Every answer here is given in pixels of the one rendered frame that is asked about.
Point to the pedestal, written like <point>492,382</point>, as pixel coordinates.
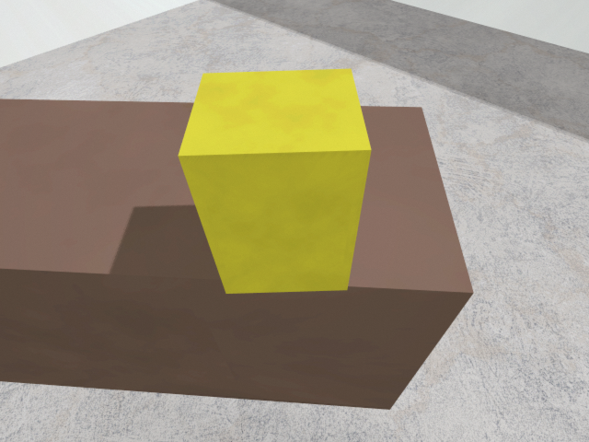
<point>107,280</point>

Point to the carton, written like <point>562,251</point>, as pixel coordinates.
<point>276,162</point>

